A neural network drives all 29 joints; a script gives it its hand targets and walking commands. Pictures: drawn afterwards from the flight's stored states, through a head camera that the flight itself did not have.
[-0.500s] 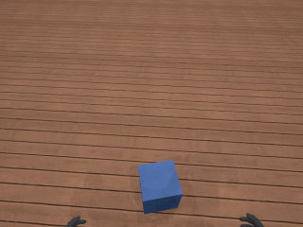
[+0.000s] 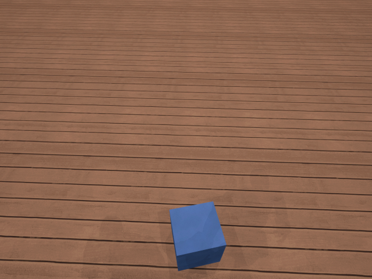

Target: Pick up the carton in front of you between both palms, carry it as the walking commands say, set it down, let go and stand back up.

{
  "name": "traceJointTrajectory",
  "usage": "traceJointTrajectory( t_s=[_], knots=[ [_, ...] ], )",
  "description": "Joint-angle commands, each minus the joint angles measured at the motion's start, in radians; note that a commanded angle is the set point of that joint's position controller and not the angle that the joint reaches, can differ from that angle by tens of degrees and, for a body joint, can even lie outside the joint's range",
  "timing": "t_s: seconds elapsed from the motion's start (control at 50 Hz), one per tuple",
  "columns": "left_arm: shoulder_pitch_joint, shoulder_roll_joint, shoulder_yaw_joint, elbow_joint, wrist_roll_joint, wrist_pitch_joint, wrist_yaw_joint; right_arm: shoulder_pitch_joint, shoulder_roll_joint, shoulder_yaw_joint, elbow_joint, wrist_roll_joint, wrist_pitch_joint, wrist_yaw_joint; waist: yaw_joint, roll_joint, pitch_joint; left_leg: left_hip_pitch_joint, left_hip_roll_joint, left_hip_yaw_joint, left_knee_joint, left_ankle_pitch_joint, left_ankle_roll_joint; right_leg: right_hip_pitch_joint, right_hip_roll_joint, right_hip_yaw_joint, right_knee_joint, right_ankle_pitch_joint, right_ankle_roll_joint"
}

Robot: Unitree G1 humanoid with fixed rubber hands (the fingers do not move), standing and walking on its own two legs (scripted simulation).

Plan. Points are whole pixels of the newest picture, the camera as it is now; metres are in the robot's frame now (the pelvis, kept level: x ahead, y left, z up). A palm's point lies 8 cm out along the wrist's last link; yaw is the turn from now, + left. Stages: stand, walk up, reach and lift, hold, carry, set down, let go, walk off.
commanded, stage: stand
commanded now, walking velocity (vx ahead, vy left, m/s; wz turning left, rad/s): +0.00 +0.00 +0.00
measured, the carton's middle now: (195, 236) +0.43 -0.02 -0.64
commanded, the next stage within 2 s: none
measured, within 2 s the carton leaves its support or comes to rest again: neither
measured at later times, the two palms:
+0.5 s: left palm out of the picture -0.01 +0.25 -0.13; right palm out of the picture -0.02 -0.24 -0.12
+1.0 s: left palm out of the picture -0.07 +0.24 -0.14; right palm out of the picture -0.08 -0.21 -0.13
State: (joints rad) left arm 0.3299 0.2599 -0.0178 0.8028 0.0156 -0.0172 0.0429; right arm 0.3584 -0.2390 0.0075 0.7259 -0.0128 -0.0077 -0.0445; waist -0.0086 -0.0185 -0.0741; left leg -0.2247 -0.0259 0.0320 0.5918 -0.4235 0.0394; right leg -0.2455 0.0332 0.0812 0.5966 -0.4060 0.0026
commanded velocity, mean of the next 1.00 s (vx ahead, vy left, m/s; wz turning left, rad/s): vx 0.00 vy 0.00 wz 0.00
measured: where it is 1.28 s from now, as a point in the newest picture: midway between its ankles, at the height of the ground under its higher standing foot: outside the picture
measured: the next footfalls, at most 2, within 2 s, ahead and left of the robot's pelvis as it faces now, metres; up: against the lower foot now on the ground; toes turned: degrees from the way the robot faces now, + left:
none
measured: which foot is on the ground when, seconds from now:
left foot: down 0.00-1.00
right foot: down 0.00-1.00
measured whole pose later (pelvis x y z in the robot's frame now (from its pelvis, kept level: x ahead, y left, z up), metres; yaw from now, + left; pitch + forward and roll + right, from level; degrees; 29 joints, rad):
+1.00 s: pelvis -0.04 +0.02 +0.01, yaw -1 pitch -1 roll +0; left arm 0.34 0.17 -0.06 1.13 0.01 0.02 0.05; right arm 0.41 -0.17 0.04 1.04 -0.01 0.00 -0.05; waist -0.01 -0.01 0.00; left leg -0.15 -0.04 0.06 0.49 -0.32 0.07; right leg -0.17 0.01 0.09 0.49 -0.30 0.03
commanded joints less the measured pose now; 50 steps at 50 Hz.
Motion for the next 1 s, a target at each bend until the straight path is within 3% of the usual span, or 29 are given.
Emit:
traceJointTrajectory(
  t_s=[0.0,0.38,0.98],
  knots=[
    [0.042,0.104,0.022,-0.031,0.0,-0.003,0.006,0.047,-0.122,-0.032,-0.037,-0.001,-0.004,-0.005,0.001,0.025,0.032,0.043,0.119,-0.089,-0.059,0.574,0.007,-0.018,-0.082,0.053,-0.045,0.418,-0.026],
    [0.062,0.081,0.001,0.11,0.0,0.021,0.005,0.093,-0.098,-0.01,0.1,-0.005,0.006,0.0,0.0,0.022,0.111,0.037,0.113,-0.095,-0.134,0.389,0.018,0.002,-0.083,0.064,-0.105,0.353,-0.029],
    [0.076,-0.013,-0.03,0.326,-0.007,0.032,0.009,0.133,-0.018,0.018,0.309,-0.001,-0.001,-0.003,0.001,0.023,0.173,0.047,0.121,-0.109,-0.213,0.31,0.028,0.006,-0.092,0.052,-0.166,0.296,-0.009]
  ],
)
